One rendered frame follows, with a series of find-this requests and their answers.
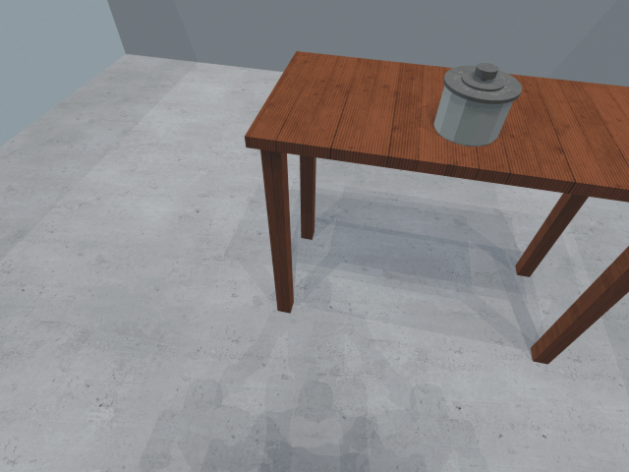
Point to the table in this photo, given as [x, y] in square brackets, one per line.
[561, 136]

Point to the pot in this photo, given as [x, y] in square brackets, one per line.
[469, 123]

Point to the knob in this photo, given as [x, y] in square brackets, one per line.
[486, 71]

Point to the lid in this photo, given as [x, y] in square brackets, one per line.
[462, 82]

